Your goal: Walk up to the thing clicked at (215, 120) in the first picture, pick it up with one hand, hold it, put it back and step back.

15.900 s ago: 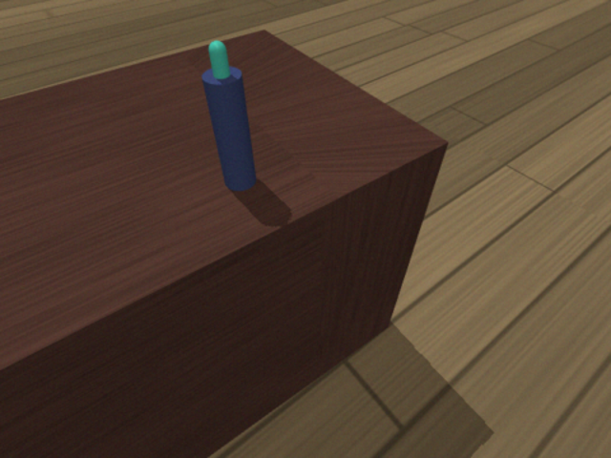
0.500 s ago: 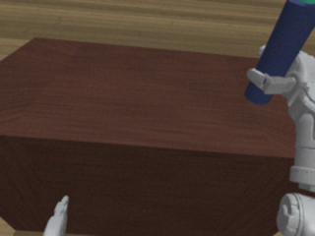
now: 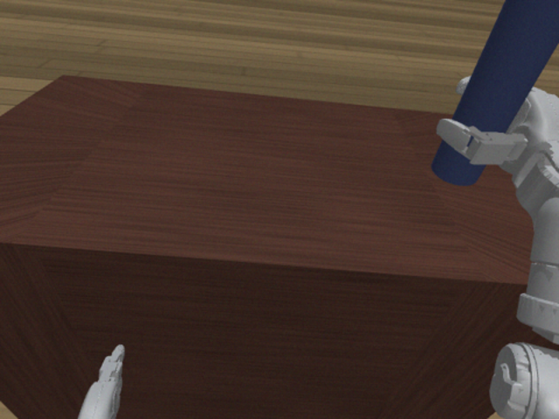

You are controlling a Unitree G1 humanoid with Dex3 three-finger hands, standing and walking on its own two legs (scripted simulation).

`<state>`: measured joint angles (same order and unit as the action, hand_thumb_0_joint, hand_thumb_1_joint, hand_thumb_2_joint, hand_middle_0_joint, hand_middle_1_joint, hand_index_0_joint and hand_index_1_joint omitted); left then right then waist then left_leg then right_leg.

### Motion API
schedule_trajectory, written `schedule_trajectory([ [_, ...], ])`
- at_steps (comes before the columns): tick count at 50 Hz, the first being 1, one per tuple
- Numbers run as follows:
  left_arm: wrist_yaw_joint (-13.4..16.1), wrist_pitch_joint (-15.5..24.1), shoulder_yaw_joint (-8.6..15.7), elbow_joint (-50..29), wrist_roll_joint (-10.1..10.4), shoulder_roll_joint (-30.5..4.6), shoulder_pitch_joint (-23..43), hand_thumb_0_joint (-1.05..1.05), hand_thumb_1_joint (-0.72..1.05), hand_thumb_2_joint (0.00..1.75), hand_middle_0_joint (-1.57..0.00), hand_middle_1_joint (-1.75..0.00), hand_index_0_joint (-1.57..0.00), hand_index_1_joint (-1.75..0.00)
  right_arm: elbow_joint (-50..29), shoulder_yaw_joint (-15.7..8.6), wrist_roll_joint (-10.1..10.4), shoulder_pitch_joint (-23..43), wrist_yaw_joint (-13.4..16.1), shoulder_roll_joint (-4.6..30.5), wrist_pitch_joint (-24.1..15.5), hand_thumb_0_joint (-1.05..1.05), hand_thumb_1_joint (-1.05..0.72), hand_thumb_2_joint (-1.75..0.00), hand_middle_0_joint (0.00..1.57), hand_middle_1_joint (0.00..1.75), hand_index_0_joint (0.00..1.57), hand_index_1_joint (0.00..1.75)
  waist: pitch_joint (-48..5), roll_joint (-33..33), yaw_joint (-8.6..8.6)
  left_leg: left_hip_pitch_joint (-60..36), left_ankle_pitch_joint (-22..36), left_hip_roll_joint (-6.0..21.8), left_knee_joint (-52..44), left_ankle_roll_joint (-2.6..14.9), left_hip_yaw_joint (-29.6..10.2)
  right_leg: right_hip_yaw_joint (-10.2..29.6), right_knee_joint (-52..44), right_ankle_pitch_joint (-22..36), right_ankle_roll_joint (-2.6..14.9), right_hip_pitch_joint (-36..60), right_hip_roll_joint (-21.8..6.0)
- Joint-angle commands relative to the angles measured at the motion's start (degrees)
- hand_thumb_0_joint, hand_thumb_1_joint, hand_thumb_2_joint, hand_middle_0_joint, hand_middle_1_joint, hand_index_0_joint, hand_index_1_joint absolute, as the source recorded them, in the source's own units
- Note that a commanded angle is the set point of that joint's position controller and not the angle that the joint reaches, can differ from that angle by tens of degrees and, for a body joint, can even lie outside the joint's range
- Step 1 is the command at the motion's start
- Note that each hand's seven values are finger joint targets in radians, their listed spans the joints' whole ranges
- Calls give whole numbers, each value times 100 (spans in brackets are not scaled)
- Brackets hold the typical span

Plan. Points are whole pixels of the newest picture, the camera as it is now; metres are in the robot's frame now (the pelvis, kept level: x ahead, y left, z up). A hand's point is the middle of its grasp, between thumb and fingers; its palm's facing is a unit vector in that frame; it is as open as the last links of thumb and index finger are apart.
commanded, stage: hold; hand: right
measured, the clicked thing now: (502, 77) +0.35 -0.18 +0.37
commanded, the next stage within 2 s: none
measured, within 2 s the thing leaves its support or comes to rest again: neither
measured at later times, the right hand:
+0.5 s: hand (473, 109) +0.36 -0.17 +0.34, palm faces +0.10 +0.99 +0.00, open 8.5 cm
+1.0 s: hand (483, 117) +0.34 -0.17 +0.33, palm faces +0.12 +0.99 +0.00, open 8.5 cm
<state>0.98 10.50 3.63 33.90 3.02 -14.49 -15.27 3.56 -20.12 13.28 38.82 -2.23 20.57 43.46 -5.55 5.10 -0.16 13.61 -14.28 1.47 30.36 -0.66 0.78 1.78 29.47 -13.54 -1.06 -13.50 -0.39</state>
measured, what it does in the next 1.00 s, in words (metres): stands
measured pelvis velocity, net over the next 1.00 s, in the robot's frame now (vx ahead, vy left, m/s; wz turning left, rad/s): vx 0.00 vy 0.00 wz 0.00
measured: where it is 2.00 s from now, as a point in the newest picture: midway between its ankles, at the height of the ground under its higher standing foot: outside the picture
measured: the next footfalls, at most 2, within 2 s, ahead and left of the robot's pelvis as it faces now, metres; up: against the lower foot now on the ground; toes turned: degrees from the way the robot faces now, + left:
none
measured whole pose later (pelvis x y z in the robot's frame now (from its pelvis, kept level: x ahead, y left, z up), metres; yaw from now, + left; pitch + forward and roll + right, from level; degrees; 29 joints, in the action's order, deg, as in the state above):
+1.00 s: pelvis +0.00 +0.00 +0.00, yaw +0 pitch -3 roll +0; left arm 0.0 10.7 3.9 37.8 4.0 -14.8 -13.2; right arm -1.4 -20.0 14.7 38.7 -1.5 20.7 49.8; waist -6.7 5.5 -0.5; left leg 12.2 -14.2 1.7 29.4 -0.9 0.9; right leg 1.9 29.0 -13.6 -0.8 -12.4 -0.2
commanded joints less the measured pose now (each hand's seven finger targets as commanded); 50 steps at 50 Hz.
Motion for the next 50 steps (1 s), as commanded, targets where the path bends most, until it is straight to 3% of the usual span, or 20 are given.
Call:
schedule_trajectory([
  [1, 34, 386, 265, -1052, -5, -718, 972, 0, -54, 4, -4, -4, -4, -4, -1305, -311, 7, 2869, 39, 1369, -364, 0, -39, -134, 137, 147, 140, 147, -1092, -481, -34, -26, 527, -142, -611, 63, 269, -172, -395, 488, 227, 596, 153],
  [3, 43, 371, 415, -907, 14, -779, 887, 0, -54, 5, -4, -4, -4, -4, -1306, -295, 31, 2877, 26, 1383, -325, 0, -37, -132, 135, 145, 138, 145, -948, -496, 9, 46, 423, -151, -626, 64, 281, -159, -422, 374, 228, 545, 151],
  [4, 16, 369, 237, -941, 30, -654, 927, 0, -54, 5, -4, -4, -4, -4, -1084, -255, 35, 2750, 2, 1290, -270, 0, -35, -132, 134, 145, 137, 145, -959, -504, 12, 34, 468, -147, -642, 61, 280, -163, -438, 427, 229, 565, 154],
  [7, 3, 351, 236, -619, 45, -579, 883, 0, -54, 4, -4, -5, -4, -4, -1086, -311, 78, 2686, -29, 1335, -187, 0, -36, -132, 134, 145, 137, 145, -787, -394, -57, 21, 536, -135, -635, 52, 268, -181, -407, 481, 233, 462, 172],
  [9, -26, 396, 250, -1053, 46, -694, 1118, 0, -55, 4, -4, -4, -4, -4, -1349, -238, 70, 2855, -39, 1318, -137, 0, -37, -133, 135, 145, 138, 145, -1145, -437, -2, -86, 646, -155, -616, 56, 283, -157, -423, 601, 222, 607, 146],
  [11, -37, 354, 264, -585, 59, -626, 940, 0, -54, 4, -4, -5, -4, -4, -1131, -258, 95, 2742, -42, 1294, -57, 0, -38, -134, 136, 147, 139, 147, -731, -494, -11, 57, 521, -156, -663, 57, 286, -178, -449, 472, 226, 463, 157],
  [15, -58, 390, 231, -900, 59, -681, 1202, 0, -54, 4, -5, -5, -4, -5, -1434, -271, 90, 2973, -25, 1392, 11, 0, -36, -135, 135, 147, 138, 147, -1266, -491, -3, -153, 751, -150, -625, 53, 290, -159, -406, 721, 218, 661, 160],
  [16, -60, 361, 233, -576, 62, -643, 1044, 0, -54, 4, -5, -5, -5, -5, -1204, -240, 125, 2809, -5, 1278, 62, 0, -37, -134, 134, 146, 138, 146, -836, -513, -20, -2, 639, -138, -670, 45, 276, -186, -409, 596, 228, 491, 184],
  [23, -42, 383, 303, -826, 62, -805, 1271, 0, -54, 4, -5, -5, -5, -5, -1174, -259, 106, 2964, 88, 1274, 176, 0, -32, -133, 133, 146, 136, 146, -1147, -665, 27, -115, 825, -142, -642, 52, 296, -153, -396, 806, 229, 656, 166],
  [26, -50, 384, 232, -915, 64, -733, 1329, 0, -53, 4, -5, -5, -5, -4, -1455, -297, 117, 3145, 121, 1366, 131, 0, -34, -132, 133, 145, 136, 145, -1176, -632, -74, -185, 674, -126, -658, 46, 303, -160, -408, 662, 233, 615, 185],
  [27, -66, 342, 167, -445, 71, -543, 999, 0, -54, 4, -4, -5, -5, -4, -1096, -309, 115, 2936, 121, 1281, 154, 0, -35, -131, 133, 143, 136, 143, -835, -585, -70, -50, 671, -147, -636, 57, 316, -160, -413, 665, 226, 518, 161],
  [28, -63, 381, 197, -1026, 85, -676, 1337, 0, -54, 4, -4, -5, -5, -5, -1330, -280, 85, 3057, 107, 1344, 134, 0, -33, -132, 132, 144, 136, 144, -1260, -570, -40, -195, 687, -124, -661, 47, 284, -165, -432, 671, 223, 672, 179],
  [33, -85, 335, 268, -596, 96, -674, 1047, 0, -54, 4, -4, -5, -5, -5, -1070, -313, 106, 2798, 104, 1300, 200, 0, -34, -133, 133, 146, 137, 146, -877, -580, -9, -38, 791, -138, -657, 44, 280, -202, -399, 765, 227, 547, 177],
  [36, -120, 314, 84, -461, 88, -506, 1088, 0, -54, 4, -4, -5, -5, -5, -1310, -289, 111, 2816, 76, 1302, 191, 0, -33, -132, 133, 145, 136, 145, -823, -539, -102, -50, 555, -139, -694, 51, 284, -188, -445, 545, 232, 457, 181],
  [38, -111, 363, 254, -1016, 94, -748, 1403, 0, -54, 4, -4, -5, -5, -4, -1387, -265, 98, 2812, 63, 1307, 193, 0, -32, -133, 133, 146, 137, 146, -1202, -524, -25, -186, 629, -144, -685, 64, 278, -169, -465, 625, 212, 622, 159],
  [40, -115, 327, 246, -560, 103, -688, 1157, 0, -54, 4, -5, -5, -5, -4, -1468, -324, 152, 2729, 55, 1325, 200, 0, -32, -132, 133, 145, 136, 145, -815, -456, -83, -36, 480, -155, -685, 69, 301, -173, -478, 487, 215, 483, 148],
  [41, -125, 360, 190, -846, 103, -676, 1314, 0, -54, 4, -5, -5, -5, -5, -1627, -175, 134, 2807, 36, 1210, 196, 0, -31, -132, 132, 144, 135, 144, -1061, -455, -16, -102, 538, -142, -695, 66, 270, -179, -479, 524, 220, 605, 158],
  [44, -88, 407, 327, -967, 97, -808, 1452, 0, -54, 4, -5, -5, -5, -5, -1664, -353, 170, 2801, 77, 1346, 201, 0, -34, -132, 133, 145, 136, 145, -1133, -651, -28, -187, 521, -131, -726, 37, 279, -160, -447, 501, 239, 620, 174],
  [46, -111, 347, 122, -418, 95, -539, 1100, 0, -54, 4, -5, -5, -5, -5, -1447, -305, 144, 2737, 81, 1318, 216, 0, -34, -132, 133, 145, 137, 145, -838, -459, -52, -38, 537, -129, -710, 45, 284, -173, -448, 501, 244, 531, 182],
  [50, -71, 398, 216, -624, 83, -668, 1268, 0, -53, 4, -5, -5, -5, -5, -1563, -298, 143, 2758, 83, 1317, 177, 0, -32, -131, 132, 144, 135, 144, -899, -482, -27, -57, 418, -134, -715, 55, 279, -167, -476, 384, 237, 553, 169],
])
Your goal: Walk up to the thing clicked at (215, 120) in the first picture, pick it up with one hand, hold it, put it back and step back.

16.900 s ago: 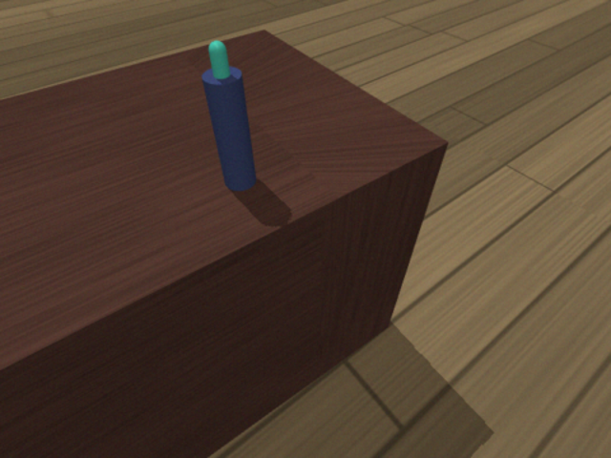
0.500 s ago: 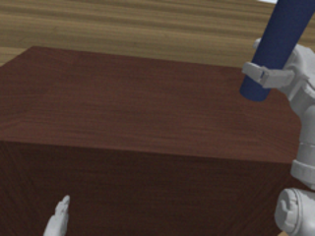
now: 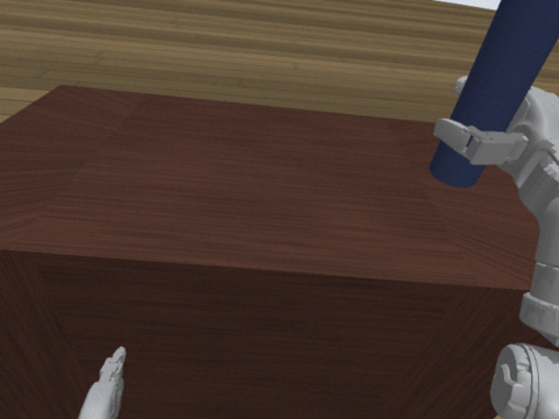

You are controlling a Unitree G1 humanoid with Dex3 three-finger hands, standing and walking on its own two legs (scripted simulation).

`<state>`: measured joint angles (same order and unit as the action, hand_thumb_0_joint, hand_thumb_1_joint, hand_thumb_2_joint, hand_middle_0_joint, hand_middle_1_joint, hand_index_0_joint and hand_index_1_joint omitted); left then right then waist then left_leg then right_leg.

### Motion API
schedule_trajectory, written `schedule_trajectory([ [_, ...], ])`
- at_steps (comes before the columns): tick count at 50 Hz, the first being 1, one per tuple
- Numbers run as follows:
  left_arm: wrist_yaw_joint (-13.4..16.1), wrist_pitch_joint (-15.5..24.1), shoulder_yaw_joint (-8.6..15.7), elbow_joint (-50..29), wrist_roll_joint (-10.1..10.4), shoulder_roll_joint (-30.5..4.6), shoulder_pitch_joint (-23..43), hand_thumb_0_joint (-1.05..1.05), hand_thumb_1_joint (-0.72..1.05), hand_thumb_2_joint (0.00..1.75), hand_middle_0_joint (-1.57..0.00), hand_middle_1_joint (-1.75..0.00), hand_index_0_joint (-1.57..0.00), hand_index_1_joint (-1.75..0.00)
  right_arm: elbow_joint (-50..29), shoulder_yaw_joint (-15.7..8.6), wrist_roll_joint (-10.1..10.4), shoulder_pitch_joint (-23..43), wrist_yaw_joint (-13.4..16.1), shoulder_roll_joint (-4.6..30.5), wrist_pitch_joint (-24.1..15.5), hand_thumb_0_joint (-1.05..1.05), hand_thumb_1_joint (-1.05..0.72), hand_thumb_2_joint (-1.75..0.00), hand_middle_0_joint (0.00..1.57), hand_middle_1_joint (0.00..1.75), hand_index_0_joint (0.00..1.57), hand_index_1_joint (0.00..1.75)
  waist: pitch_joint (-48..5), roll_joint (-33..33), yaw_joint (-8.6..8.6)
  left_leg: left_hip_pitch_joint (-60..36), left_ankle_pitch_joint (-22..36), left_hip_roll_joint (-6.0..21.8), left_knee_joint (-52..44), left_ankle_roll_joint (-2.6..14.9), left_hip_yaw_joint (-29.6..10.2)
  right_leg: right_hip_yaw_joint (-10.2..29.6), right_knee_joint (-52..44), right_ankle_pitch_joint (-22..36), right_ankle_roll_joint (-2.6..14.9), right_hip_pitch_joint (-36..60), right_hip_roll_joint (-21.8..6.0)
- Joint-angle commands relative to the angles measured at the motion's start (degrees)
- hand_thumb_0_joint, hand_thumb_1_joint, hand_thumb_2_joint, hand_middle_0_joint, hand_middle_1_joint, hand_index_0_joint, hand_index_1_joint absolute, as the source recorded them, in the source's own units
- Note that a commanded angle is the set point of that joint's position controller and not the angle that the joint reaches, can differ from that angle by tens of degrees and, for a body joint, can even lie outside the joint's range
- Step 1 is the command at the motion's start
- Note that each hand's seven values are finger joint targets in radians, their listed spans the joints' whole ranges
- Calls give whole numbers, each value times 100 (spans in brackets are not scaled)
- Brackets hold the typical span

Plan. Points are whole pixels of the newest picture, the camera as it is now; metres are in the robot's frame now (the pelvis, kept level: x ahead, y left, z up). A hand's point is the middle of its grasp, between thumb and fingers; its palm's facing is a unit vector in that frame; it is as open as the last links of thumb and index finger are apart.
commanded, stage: hold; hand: right
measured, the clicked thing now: (501, 75) +0.34 -0.17 +0.39
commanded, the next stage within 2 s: crouch in 1.60 s
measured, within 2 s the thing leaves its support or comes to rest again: neither
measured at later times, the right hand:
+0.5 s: hand (468, 121) +0.34 -0.16 +0.33, palm faces +0.10 +0.99 +0.00, open 8.5 cm
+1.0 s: hand (464, 125) +0.35 -0.16 +0.33, palm faces +0.10 +0.99 +0.00, open 8.5 cm
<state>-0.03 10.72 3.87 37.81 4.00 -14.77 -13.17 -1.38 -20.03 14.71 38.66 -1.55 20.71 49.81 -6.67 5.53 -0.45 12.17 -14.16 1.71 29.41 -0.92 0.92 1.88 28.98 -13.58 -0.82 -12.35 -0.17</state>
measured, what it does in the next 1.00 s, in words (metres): stands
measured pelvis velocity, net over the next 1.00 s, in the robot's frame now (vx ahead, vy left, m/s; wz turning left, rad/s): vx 0.00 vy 0.00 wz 0.00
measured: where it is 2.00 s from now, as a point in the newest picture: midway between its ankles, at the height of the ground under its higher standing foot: outside the picture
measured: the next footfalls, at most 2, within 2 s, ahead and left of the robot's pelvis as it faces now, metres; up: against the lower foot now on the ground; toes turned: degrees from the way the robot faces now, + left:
none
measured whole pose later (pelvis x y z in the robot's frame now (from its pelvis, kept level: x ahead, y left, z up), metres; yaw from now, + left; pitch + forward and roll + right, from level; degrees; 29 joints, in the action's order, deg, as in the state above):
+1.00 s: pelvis +0.00 +0.00 +0.00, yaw +0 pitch -3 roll +0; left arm 0.2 11.7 4.2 37.1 3.9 -14.6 -13.1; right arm -0.6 -19.7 14.5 38.4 -1.7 20.3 48.9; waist -6.6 5.4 0.0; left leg 11.7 -14.1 1.6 28.9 -0.9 0.9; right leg 1.8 28.6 -13.6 -0.9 -11.9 -0.3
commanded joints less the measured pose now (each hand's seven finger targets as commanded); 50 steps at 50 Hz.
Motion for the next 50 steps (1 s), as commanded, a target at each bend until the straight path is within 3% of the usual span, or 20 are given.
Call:
schedule_trajectory([
  [1, 22, 399, 188, -1142, -15, -674, 1128, 0, -54, 4, -5, -5, -5, -5, -1012, -250, -15, 2736, 14, 1260, -447, 0, -32, -132, 132, 144, 136, 144, -867, -557, 48, 64, 388, -169, -618, 78, 275, -160, -430, 386, 203, 437, 145],
  [3, 39, 407, 262, -1065, -3, -704, 991, 0, -53, 4, -5, -5, -5, -5, -1155, -341, 11, 2826, 16, 1370, -474, 0, -35, -132, 133, 144, 136, 144, -697, -534, 36, 157, 257, -183, -631, 78, 290, -171, -452, 269, 197, 395, 124],
  [6, 16, 423, 100, -1030, -1, -539, 979, 0, -54, 4, -5, -5, -5, -5, -1054, -264, 15, 2798, -26, 1264, -448, 0, -33, -133, 133, 145, 136, 145, -832, -472, 32, 93, 382, -170, -634, 75, 272, -157, -435, 388, 203, 437, 153],
  [9, 33, 421, 219, -871, -7, -648, 939, 0, -54, 4, -5, -5, -5, -5, -892, -282, 20, 2708, -20, 1277, -354, 0, -34, -134, 134, 146, 137, 146, -638, -449, 0, 152, 437, -182, -594, 82, 287, -165, -417, 438, 182, 350, 133],
  [10, 8, 431, 160, -959, -9, -623, 1050, 0, -54, 4, -5, -5, -5, -5, -1007, -167, -6, 2801, -40, 1196, -361, 0, -32, -134, 133, 147, 137, 147, -844, -315, 34, 80, 442, -186, -593, 100, 295, -138, -462, 442, 169, 442, 124],
  [12, 12, 446, 130, -874, 7, -563, 1055, 0, -54, 4, -5, -5, -5, -5, -925, -259, 15, 2763, -27, 1263, -361, 0, -33, -134, 134, 146, 138, 146, -704, -392, -43, 107, 423, -183, -604, 97, 297, -139, -444, 434, 171, 380, 127],
  [13, 23, 459, 220, -1047, -4, -671, 1091, 0, -55, 5, -5, -5, -5, -5, -867, -247, -18, 2829, -28, 1283, -377, 0, -30, -134, 133, 146, 137, 146, -968, -456, 73, 37, 549, -171, -605, 85, 267, -152, -421, 522, 187, 504, 142],
  [14, 27, 443, 182, -988, -6, -661, 1039, 0, -54, 4, -5, -5, -5, -5, -840, -356, 3, 2743, -16, 1377, -389, 0, -30, -135, 133, 147, 137, 147, -922, -601, -4, 1, 564, -170, -620, 71, 292, -144, -407, 564, 196, 438, 152],
  [17, 28, 465, 229, -1147, -1, -703, 1170, 0, -54, 4, -5, -5, -5, -5, -996, -252, -16, 2940, -11, 1309, -433, 0, -29, -134, 133, 147, 137, 147, -1010, -538, 46, 5, 599, -171, -615, 91, 272, -155, -425, 590, 190, 557, 133],
  [22, 32, 443, 262, -1085, 0, -696, 1165, 0, -54, 4, -5, -5, -5, -5, -942, -322, -18, 2876, 24, 1370, -473, 0, -29, -134, 132, 146, 136, 146, -816, -505, -19, 38, 361, -175, -642, 94, 283, -146, -468, 373, 183, 426, 130],
  [25, -17, 427, 139, -993, 21, -538, 1050, 0, -53, 4, -5, -5, -5, -5, -846, -216, 3, 2688, 20, 1178, -435, 0, -32, -132, 132, 144, 136, 144, -563, -506, 3, 149, 202, -182, -671, 79, 264, -189, -480, 206, 197, 323, 134],
  [27, -17, 430, 194, -1112, 11, -595, 1057, 0, -53, 4, -5, -5, -5, -5, -910, -419, 13, 2658, 31, 1394, -443, 0, -32, -133, 133, 146, 137, 146, -690, -602, -48, 48, 225, -183, -672, 65, 278, -185, -448, 234, 209, 319, 140],
  [31, -11, 414, 228, -1122, 2, -627, 1007, 0, -54, 4, -5, -5, -5, -5, -1115, -462, 17, 2671, 29, 1424, -508, 0, -30, -134, 134, 147, 138, 147, -883, -481, -47, -37, 492, -162, -641, 72, 257, -195, -400, 498, 206, 411, 148],
  [33, -21, 423, 118, -1184, 6, -542, 1109, 0, -54, 4, -5, -5, -5, -5, -1200, -272, 6, 2707, 18, 1245, -519, 0, -33, -135, 134, 147, 138, 147, -804, -570, 12, -2, 374, -146, -691, 43, 225, -216, -415, 363, 221, 400, 169],
  [36, 27, 457, 191, -1180, -8, -640, 1087, 0, -54, 4, -5, -5, -5, -5, -1209, -355, -26, 2801, 30, 1370, -554, 0, -32, -133, 133, 146, 137, 146, -936, -542, 30, 7, 402, -160, -661, 55, 245, -184, -430, 391, 219, 474, 143],
  [39, 61, 493, 256, -1312, -3, -741, 1170, 0, -54, 4, -5, -5, -5, -5, -1278, -162, -2, 2856, 1, 1150, -548, 0, -31, -133, 132, 145, 136, 145, -933, -531, 94, 47, 405, -179, -623, 79, 264, -162, -455, 390, 199, 536, 113],
  [43, 60, 475, 196, -1105, -9, -626, 943, 0, -54, 4, -5, -5, -5, -5, -1121, -306, -2, 2751, 2, 1266, -546, 0, -34, -131, 132, 143, 135, 143, -911, -498, 23, -25, 621, -176, -593, 79, 296, -152, -408, 619, 183, 518, 115],
  [44, 37, 451, 52, -986, -6, -484, 864, 0, -54, 5, -5, -5, -5, -5, -867, -215, -35, 2668, -4, 1186, -505, 0, -32, -132, 132, 144, 135, 144, -805, -441, 52, 31, 660, -172, -596, 81, 282, -175, -413, 649, 181, 495, 127],
  [49, 40, 415, 342, -965, -17, -758, 903, 0, -54, 4, -5, -5, -5, -5, -1039, -376, -31, 2744, 5, 1388, -522, 0, -31, -132, 132, 144, 135, 144, -848, -398, 13, -2, 714, -177, -592, 106, 288, -160, -432, 700, 166, 500, 117],
  [50, 11, 438, 223, -1145, -9, -658, 1079, 0, -54, 5, -5, -5, -5, -5, -1008, -261, -47, 2809, 5, 1265, -523, 0, -31, -133, 131, 144, 135, 144, -884, -441, 41, -10, 669, -182, -596, 97, 294, -151, -432, 665, 165, 509, 125],
])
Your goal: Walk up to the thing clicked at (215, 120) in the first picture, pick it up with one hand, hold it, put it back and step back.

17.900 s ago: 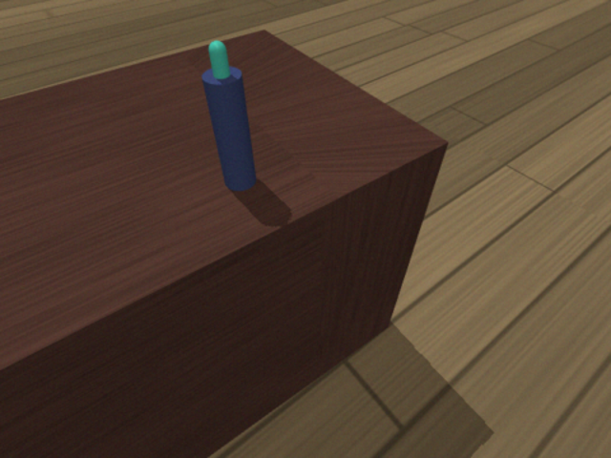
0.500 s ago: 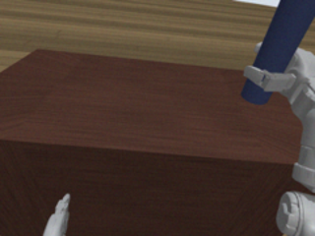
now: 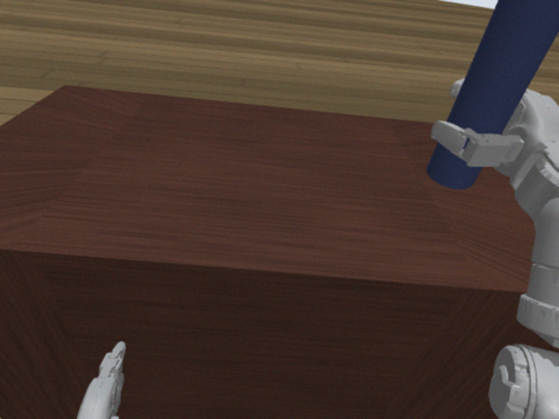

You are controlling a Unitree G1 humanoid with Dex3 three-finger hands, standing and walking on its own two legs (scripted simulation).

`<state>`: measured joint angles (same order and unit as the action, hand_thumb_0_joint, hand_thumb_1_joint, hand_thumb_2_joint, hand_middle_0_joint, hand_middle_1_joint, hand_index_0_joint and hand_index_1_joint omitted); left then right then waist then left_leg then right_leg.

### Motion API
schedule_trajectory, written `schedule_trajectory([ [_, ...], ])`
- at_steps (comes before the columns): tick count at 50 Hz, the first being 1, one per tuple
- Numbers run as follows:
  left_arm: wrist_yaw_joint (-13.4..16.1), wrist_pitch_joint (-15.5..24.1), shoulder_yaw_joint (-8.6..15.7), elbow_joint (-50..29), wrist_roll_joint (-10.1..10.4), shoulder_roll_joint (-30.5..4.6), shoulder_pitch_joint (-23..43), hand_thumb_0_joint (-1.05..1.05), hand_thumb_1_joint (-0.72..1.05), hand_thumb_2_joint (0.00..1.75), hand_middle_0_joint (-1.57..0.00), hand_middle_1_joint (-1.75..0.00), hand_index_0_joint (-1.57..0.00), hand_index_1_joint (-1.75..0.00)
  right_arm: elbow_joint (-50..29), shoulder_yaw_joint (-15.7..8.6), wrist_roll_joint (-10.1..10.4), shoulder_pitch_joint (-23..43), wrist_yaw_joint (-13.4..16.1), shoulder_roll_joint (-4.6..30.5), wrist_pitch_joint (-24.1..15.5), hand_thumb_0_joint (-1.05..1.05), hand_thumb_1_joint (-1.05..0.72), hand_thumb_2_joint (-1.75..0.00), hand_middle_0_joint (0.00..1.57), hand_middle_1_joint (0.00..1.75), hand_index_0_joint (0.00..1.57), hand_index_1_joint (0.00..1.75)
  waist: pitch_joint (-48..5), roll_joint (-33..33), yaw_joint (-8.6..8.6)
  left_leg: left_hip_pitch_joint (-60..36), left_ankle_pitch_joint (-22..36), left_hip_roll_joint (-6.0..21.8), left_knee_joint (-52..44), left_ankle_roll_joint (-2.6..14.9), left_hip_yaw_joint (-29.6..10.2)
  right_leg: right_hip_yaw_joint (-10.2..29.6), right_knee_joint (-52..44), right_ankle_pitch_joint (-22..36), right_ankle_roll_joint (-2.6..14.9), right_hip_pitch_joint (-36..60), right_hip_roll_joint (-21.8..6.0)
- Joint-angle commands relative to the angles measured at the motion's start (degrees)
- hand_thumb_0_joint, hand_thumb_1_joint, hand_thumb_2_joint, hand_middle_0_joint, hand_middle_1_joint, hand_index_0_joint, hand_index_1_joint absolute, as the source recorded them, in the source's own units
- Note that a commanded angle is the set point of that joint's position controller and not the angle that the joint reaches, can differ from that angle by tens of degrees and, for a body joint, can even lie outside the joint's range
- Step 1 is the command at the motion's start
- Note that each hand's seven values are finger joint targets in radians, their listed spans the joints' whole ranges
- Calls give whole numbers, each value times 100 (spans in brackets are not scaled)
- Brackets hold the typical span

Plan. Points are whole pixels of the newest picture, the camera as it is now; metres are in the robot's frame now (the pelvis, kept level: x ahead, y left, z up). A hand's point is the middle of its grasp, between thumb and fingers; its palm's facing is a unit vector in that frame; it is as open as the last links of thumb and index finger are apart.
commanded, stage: hold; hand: right
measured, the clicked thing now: (497, 78) +0.34 -0.17 +0.38
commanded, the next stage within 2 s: crouch in 0.60 s
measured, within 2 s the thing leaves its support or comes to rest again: neither
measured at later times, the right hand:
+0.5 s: hand (469, 132) +0.34 -0.17 +0.32, palm faces +0.11 +0.99 -0.01, open 8.5 cm
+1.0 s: hand (454, 145) +0.37 -0.17 +0.29, palm faces +0.13 +0.99 +0.01, open 8.5 cm
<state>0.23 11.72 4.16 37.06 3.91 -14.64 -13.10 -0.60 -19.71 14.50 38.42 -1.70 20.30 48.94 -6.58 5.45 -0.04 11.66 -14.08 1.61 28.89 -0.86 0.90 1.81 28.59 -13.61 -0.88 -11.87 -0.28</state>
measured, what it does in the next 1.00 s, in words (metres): stands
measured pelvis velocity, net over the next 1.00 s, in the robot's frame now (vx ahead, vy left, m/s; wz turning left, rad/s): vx -0.01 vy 0.00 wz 0.00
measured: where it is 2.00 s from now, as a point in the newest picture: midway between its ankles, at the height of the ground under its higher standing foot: outside the picture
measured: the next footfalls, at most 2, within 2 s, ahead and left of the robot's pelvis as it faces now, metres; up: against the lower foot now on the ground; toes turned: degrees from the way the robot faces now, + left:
none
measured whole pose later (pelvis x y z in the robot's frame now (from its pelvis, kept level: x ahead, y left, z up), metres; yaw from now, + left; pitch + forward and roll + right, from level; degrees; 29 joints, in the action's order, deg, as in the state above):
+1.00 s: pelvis -0.01 +0.00 +0.00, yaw +0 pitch -3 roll +0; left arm 0.3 12.3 3.5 36.5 3.8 -14.3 -13.5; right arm 11.0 -18.7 13.0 40.2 -1.0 20.7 44.3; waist -5.3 4.5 0.8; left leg 12.2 -13.4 1.5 28.9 -0.8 0.7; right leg 1.7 28.3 -12.9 -0.9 -12.2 -0.4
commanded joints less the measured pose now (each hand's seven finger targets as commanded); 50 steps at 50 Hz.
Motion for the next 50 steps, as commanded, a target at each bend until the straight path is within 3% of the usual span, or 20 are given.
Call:
schedule_trajectory([
  [1, -20, 318, 258, -913, 13, -658, 947, 0, -54, 4, -5, -5, -5, -5, -950, -261, 7, 2698, 30, 1183, -436, 0, -33, -133, 132, 144, 135, 144, -738, -553, 11, 83, 598, -183, -563, 89, 303, -157, -410, 591, 181, 395, 125],
  [4, -53, 294, 102, -941, 34, -531, 1018, 0, -54, 4, -5, -5, -5, -5, -983, -361, 39, 2528, 21, 1275, -431, 0, -31, -133, 132, 145, 136, 145, -682, -532, -108, 17, 632, -157, -589, 68, 276, -178, -363, 653, 196, 339, 158],
  [10, -45, 246, 253, -989, 0, -697, 915, 0, -54, 4, -5, -5, -5, -5, -1036, -388, -9, 2603, 57, 1323, -451, 0, -31, -134, 133, 146, 137, 146, -852, -590, -50, -23, 825, -165, -550, 75, 267, -182, -348, 812, 197, 425, 134],
  [15, -14, 299, 185, -1279, 3, -687, 1186, 0, -54, 4, -5, -5, -6, -5, -1374, -299, -8, 2791, 53, 1270, -564, 0, -30, -132, 131, 143, 135, 143, -967, -561, -21, 20, 460, -148, -605, 69, 250, -178, -394, 460, 211, 482, 149],
  [18, -9, 284, 177, -1078, 3, -616, 994, 0, -54, 4, -5, -5, -6, -5, -1150, -196, -34, 2571, 31, 1151, -536, 0, -31, -132, 131, 144, 134, 144, -885, -467, 22, 32, 503, -149, -596, 79, 249, -176, -407, 490, 207, 483, 149],
  [21, -13, 280, 134, -1118, 7, -600, 1020, 0, -54, 4, -5, -5, -5, -5, -1160, -319, -35, 2643, 36, 1328, -498, 0, -31, -131, 130, 143, 134, 143, -876, -437, -1, 18, 446, -126, -625, 55, 238, -206, -397, 432, 219, 423, 182],
  [22, -25, 251, 77, -834, 16, -498, 913, 0, -53, 4, -5, -5, -6, -5, -1025, -265, -13, 2504, 27, 1220, -463, 0, -32, -132, 131, 144, 135, 144, -561, -425, -68, 135, 317, -156, -626, 69, 268, -200, -429, 316, 214, 303, 161],
  [24, -22, 285, 241, -1092, 8, -683, 1015, 0, -53, 4, -5, -6, -6, -5, -1160, -281, 5, 2567, 19, 1225, -475, 0, -31, -132, 130, 143, 134, 143, -793, -540, 54, 73, 291, -163, -651, 53, 271, -176, -452, 282, 220, 401, 163],
  [25, -34, 251, 218, -763, 10, -615, 794, 0, -53, 4, -5, -5, -6, -5, -1074, -403, 28, 2475, 15, 1309, -461, 0, -32, -132, 131, 144, 135, 144, -677, -508, -31, 104, 377, -162, -639, 64, 284, -173, -422, 367, 222, 359, 159],
  [26, -40, 296, 227, -1184, 12, -701, 1067, 0, -54, 4, -5, -5, -5, -5, -1301, -399, 12, 2626, 8, 1394, -486, 0, -32, -132, 132, 144, 135, 144, -869, -533, -22, 7, 412, -153, -637, 62, 269, -175, -425, 390, 217, 400, 159],
  [28, -59, 259, 191, -830, 20, -622, 910, 0, -54, 4, -5, -5, -5, -5, -1072, -299, 17, 2575, 10, 1269, -467, 0, -31, -133, 132, 145, 136, 145, -604, -466, -9, 131, 402, -175, -611, 89, 281, -170, -443, 402, 195, 301, 141],
  [29, -39, 294, 210, -1158, 21, -663, 1023, 0, -54, 4, -5, -5, -5, -5, -1140, -239, 6, 2670, -5, 1218, -484, 0, -29, -132, 131, 144, 135, 144, -834, -562, 48, 48, 502, -172, -604, 82, 274, -158, -433, 476, 200, 459, 133],
  [32, -43, 303, 251, -993, 20, -681, 983, 0, -54, 4, -5, -5, -6, -5, -1144, -308, 9, 2810, 7, 1334, -497, 0, -30, -133, 131, 144, 135, 144, -833, -519, 1, 52, 595, -177, -568, 85, 285, -149, -403, 573, 190, 440, 121],
  [34, -63, 320, 140, -1000, 22, -597, 1117, 0, -53, 4, -5, -6, -6, -5, -1063, -118, 14, 2767, -6, 1101, -464, 0, -33, -133, 132, 145, 136, 145, -769, -422, 12, 66, 560, -177, -559, 89, 279, -151, -410, 542, 177, 422, 126],
  [35, -42, 328, 258, -1055, 18, -696, 1070, 0, -53, 6, -5, -7, -6, -6, -1045, -151, -18, 2773, -6, 1148, -471, 0, -25, -139, 130, 149, 136, 149, -943, -459, 37, 42, 639, -181, -544, 97, 278, -137, -408, 616, 175, 522, 113],
  [38, -35, 319, 277, -1150, 11, -775, 1063, 0, -54, 5, -4, -5, -4, -5, -796, -288, 4, 2689, 13, 1261, -455, 0, -30, -130, 133, 143, 136, 143, -809, -666, -9, 16, 538, -184, -598, 79, 316, -123, -435, 527, 190, 405, 117],
  [40, -42, 305, 91, -1149, 19, -566, 1043, 0, -54, 6, -4, -5, -4, -5, -604, -204, -36, 2688, 25, 1215, -458, 0, -30, -129, 132, 142, 135, 142, -652, -636, -7, 57, 370, -149, -680, 52, 272, -174, -454, 349, 213, 357, 156],
  [44, 12, 334, 321, -1065, -2, -776, 864, 0, -54, 5, -4, -5, -5, -4, -22, -181, -89, 2639, 75, 1170, -585, 0, -26, -129, 132, 143, 135, 143, -546, -752, 167, 241, 317, -178, -677, 49, 252, -174, -513, 201, 231, 392, 131],
  [47, 6, 374, 36, -956, -22, -458, 808, 0, -54, 5, -4, -4, -4, -4, 169, -202, -164, 2737, 89, 1306, -868, 0, -24, -126, 129, 140, 133, 140, -376, -641, 40, 260, 170, -147, -687, 36, 219, -194, -485, 50, 244, 213, 144],
  [50, 10, 468, 58, -977, -42, -466, 785, 0, -54, 5, -4, -5, -5, -4, 429, -110, -223, 2962, 104, 1237, -1260, 0, -20, -128, 130, 141, 134, 141, -609, -549, 195, 318, 263, -157, -624, 37, 172, -194, -473, 70, 233, 274, 114],
])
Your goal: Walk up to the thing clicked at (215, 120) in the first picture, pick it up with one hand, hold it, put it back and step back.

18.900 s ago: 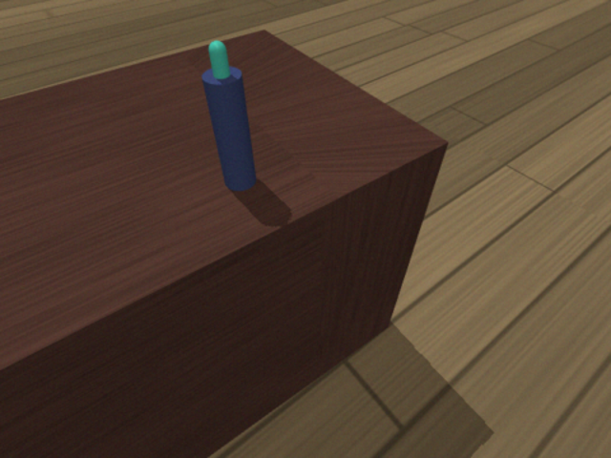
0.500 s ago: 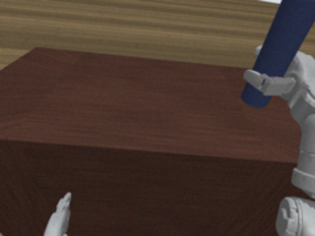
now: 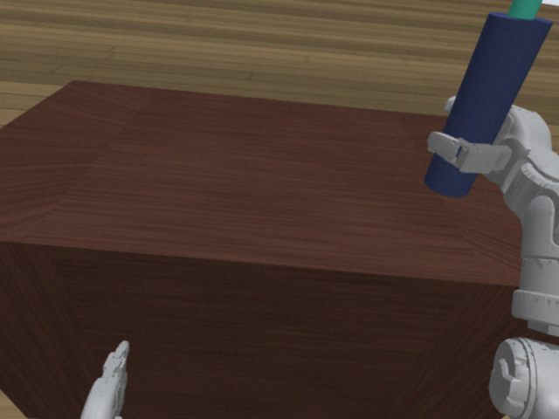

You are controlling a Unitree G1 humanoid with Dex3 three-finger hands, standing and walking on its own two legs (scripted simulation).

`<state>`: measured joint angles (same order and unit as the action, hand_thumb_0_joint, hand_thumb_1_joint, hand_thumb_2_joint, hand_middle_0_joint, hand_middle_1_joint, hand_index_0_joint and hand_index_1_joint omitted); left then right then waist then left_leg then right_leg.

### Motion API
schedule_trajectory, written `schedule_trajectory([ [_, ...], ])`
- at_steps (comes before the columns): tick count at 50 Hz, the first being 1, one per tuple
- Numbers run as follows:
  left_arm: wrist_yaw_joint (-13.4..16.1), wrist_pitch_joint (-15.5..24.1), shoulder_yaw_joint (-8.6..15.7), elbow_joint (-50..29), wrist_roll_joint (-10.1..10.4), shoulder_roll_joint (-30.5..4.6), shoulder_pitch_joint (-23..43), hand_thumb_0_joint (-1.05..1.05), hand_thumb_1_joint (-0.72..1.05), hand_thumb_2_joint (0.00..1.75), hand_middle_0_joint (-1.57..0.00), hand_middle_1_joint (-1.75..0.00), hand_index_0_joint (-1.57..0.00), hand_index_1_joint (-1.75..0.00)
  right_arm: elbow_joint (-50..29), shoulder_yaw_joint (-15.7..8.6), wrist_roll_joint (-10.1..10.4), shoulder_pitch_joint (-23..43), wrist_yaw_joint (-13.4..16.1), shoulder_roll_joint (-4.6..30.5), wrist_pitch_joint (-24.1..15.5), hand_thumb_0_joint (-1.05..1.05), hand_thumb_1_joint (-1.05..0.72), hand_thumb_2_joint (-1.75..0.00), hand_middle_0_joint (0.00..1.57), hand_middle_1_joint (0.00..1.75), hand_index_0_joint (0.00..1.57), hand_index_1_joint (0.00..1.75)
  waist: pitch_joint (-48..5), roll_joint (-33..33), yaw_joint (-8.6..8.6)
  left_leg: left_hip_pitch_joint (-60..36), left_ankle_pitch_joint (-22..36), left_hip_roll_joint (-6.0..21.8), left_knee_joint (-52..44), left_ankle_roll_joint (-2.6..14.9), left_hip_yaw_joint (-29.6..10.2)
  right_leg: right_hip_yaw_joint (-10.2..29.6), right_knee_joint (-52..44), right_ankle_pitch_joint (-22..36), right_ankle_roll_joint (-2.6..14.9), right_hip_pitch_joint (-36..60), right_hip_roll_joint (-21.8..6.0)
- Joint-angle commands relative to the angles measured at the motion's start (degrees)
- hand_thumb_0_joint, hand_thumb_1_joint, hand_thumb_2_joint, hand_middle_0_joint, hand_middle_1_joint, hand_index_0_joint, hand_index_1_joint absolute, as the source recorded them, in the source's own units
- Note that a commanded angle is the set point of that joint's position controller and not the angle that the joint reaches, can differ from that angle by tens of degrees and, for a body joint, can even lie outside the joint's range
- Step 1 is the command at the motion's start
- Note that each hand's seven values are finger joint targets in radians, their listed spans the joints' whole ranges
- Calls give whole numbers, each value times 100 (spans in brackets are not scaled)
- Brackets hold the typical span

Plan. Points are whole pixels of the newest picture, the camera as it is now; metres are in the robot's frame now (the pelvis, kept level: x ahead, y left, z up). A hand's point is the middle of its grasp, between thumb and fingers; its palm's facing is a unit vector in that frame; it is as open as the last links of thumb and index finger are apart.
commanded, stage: crouch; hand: right
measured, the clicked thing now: (486, 93) +0.37 -0.18 +0.35
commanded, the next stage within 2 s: lower in 1.24 s
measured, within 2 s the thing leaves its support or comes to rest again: neither
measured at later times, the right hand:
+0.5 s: hand (437, 155) +0.45 -0.19 +0.23, palm faces +0.17 +0.98 +0.01, open 8.5 cm
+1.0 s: hand (434, 161) +0.47 -0.21 +0.21, palm faces +0.17 +0.99 +0.01, open 8.5 cm
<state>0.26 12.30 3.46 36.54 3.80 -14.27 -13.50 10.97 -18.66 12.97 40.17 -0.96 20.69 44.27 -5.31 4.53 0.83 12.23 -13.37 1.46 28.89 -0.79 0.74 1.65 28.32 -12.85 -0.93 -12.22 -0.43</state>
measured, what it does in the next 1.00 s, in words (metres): stands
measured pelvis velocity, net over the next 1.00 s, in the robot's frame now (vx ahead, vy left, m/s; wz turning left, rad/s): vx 0.02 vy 0.00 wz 0.03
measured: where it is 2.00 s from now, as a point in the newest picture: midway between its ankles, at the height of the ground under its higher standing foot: outside the picture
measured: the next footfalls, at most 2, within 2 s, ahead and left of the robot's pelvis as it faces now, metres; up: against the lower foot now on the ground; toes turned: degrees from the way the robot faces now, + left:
none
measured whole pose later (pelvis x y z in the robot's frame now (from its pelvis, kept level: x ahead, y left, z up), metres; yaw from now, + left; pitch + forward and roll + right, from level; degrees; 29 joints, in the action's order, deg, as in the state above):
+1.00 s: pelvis +0.02 +0.00 +0.00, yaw +2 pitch +4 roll +0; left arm 3.0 12.7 4.0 36.2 1.3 -12.7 -14.4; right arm 44.3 -20.4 8.2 45.3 -5.2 24.2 8.5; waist -4.2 2.1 2.4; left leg 19.2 -14.5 0.6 30.1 -0.9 -0.9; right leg 0.0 30.0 -14.9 -1.0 -18.7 -1.3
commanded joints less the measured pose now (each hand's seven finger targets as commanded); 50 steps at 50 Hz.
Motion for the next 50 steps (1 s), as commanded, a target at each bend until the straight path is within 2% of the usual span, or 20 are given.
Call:
schedule_trajectory([
  [1, 30, 426, 155, -802, -58, -505, 725, 0, -54, 5, -4, -5, -5, -4, -560, -294, -90, 2814, 39, 1302, -933, 0, -22, -127, 130, 141, 134, 141, -674, -455, 72, 276, 219, -132, -610, 28, 171, -192, -409, -2, 245, 270, 128],
  [4, 55, 524, 185, -893, -97, -580, 885, 0, -54, 5, -5, -5, -5, -5, -487, -276, -195, 3197, 43, 1421, -1426, 0, -24, -130, 132, 143, 135, 143, -971, -308, 118, 252, 110, -138, -555, 44, 145, -171, -407, -92, 217, 295, 97],
  [5, 85, 547, 152, -846, -112, -543, 876, 0, -54, 6, -5, -5, -5, -5, -421, -316, -189, 3223, 39, 1440, -1583, 0, -26, -130, 132, 143, 136, 143, -986, -383, 34, 215, 100, -125, -546, 38, 129, -174, -366, -96, 228, 244, 97],
  [8, 164, 595, 201, -994, -144, -591, 807, 0, -54, 6, -5, -5, -5, -5, -207, -296, -255, 3463, 41, 1454, -1997, 0, -27, -131, 134, 145, 138, 145, -1342, -324, 121, 113, 372, -107, -472, 39, 91, -182, -274, 160, 212, 407, 80],
  [12, 280, 604, 355, -1008, -174, -729, 878, 0, -54, 6, -5, -5, -5, -5, 450, -344, -330, 3396, 26, 1577, -2422, 0, -30, -133, 136, 147, 140, 147, -1314, -368, 56, 149, 406, -133, -421, 55, 116, -173, -264, 192, 182, 338, 38],
  [15, 262, 592, 25, -1047, -176, -357, 773, 0, -54, 5, -5, -5, -5, -5, 734, -243, -403, 3460, -44, 1484, -2713, 0, -29, -133, 136, 147, 139, 147, -1416, -275, 35, 135, 592, -131, -374, 58, 101, -196, -241, 388, 161, 339, 40],
  [17, 308, 570, 264, -923, -217, -602, 518, 0, -54, 6, -5, -5, -5, -5, 1126, -331, -407, 3311, -67, 1596, -2846, 0, -28, -134, 135, 147, 139, 147, -1358, -473, 122, 142, 692, -164, -371, 42, 125, -197, -234, 452, 176, 246, 35],
  [21, 280, 532, 184, -877, -212, -475, 470, 0, -54, 5, -5, -5, -5, -5, 1242, -353, -421, 3294, -144, 1667, -3112, 0, -27, -134, 135, 147, 138, 147, -1315, -308, 37, 162, 809, -165, -351, 52, 107, -225, -232, 582, 155, 199, 40],
  [26, 315, 563, 350, -1079, -233, -674, 556, 0, -55, 5, -5, -5, -5, -5, 1146, -324, -401, 3454, -197, 1697, -3409, 0, -33, -134, 136, 147, 140, 147, -1561, -355, 148, 180, 1065, -181, -327, 42, 87, -234, -152, 808, 160, 426, 22],
  [27, 301, 549, 194, -911, -230, -479, 427, 0, -55, 6, -5, -5, -5, -5, 1189, -233, -429, 3461, -229, 1591, -3463, 0, -32, -134, 135, 147, 139, 147, -1604, -171, 146, 240, 1181, -178, -269, 57, 90, -237, -133, 939, 146, 482, 18],
  [31, 349, 505, 367, -828, -242, -648, 355, 0, -55, 6, -5, -5, -5, -5, 1259, -313, -415, 3430, -269, 1735, -3611, 0, -33, -134, 135, 146, 139, 146, -1740, -182, 132, 182, 1440, -171, -223, 46, 90, -239, -72, 1217, 148, 532, 35],
  [33, 334, 458, 265, -794, -220, -530, 462, 0, -55, 5, -5, -5, -5, -5, 1395, -291, -402, 3300, -305, 1652, -3617, 0, -33, -132, 134, 145, 137, 145, -1622, -261, 82, 173, 1417, -156, -244, 39, 76, -249, -93, 1162, 163, 411, 53],
  [34, 357, 457, 414, -808, -226, -693, 516, 0, -55, 5, -5, -5, -5, -5, 1434, -311, -395, 3389, -313, 1686, -3639, 0, -34, -134, 135, 146, 138, 146, -1709, -258, 140, 212, 1451, -157, -237, 34, 65, -251, -76, 1193, 167, 492, 45],
  [36, 336, 453, 252, -879, -237, -573, 574, 0, -55, 6, -5, -5, -5, -5, 1399, -225, -405, 3421, -329, 1582, -3698, 0, -34, -134, 135, 146, 138, 146, -1648, -322, 138, 234, 1426, -177, -235, 37, 84, -244, -86, 1174, 157, 474, 33],
  [38, 359, 412, 426, -749, -230, -695, 337, 0, -55, 5, -5, -4, -5, -5, 1606, -303, -408, 3393, -345, 1709, -3756, 0, -36, -135, 137, 148, 140, 148, -1602, -287, 168, 293, 1398, -202, -237, 55, 102, -228, -101, 1196, 135, 468, 3],
  [40, 313, 414, 195, -884, -222, -485, 473, 0, -55, 6, -5, -4, -5, -5, 1570, -291, -411, 3373, -364, 1706, -3822, 0, -35, -134, 136, 146, 139, 146, -1498, -233, 89, 257, 1209, -197, -271, 54, 108, -231, -148, 981, 140, 327, 14],
  [42, 321, 388, 287, -749, -218, -547, 345, 0, -55, 5, -5, -4, -5, -5, 1840, -321, -400, 3268, -386, 1728, -3858, 0, -34, -134, 136, 146, 139, 146, -1441, -332, 162, 295, 1217, -195, -277, 39, 80, -248, -140, 934, 163, 301, 18],
  [44, 286, 379, 126, -830, -233, -416, 322, 0, -55, 6, -5, -4, -5, -5, 1747, -289, -431, 3452, -416, 1743, -3950, 0, -35, -135, 136, 147, 139, 147, -1645, -165, 175, 280, 1404, -191, -216, 45, 71, -250, -84, 1156, 149, 357, 25],
  [48, 348, 329, 514, -888, -254, -859, 312, 0, -55, 5, -5, -4, -5, -5, 1958, -445, -423, 3596, -409, 1967, -4070, 0, -34, -135, 136, 147, 139, 147, -1718, -317, 225, 308, 1539, -190, -184, 31, 53, -261, -13, 1264, 168, 407, 31],
  [50, 308, 323, 252, -919, -238, -587, 349, 0, -55, 5, -5, -4, -5, -5, 2049, -356, -426, 3593, -438, 1826, -4143, 0, -34, -134, 135, 146, 139, 146, -1674, -293, 188, 261, 1460, -174, -207, 32, 32, -271, -18, 1148, 176, 276, 45],
])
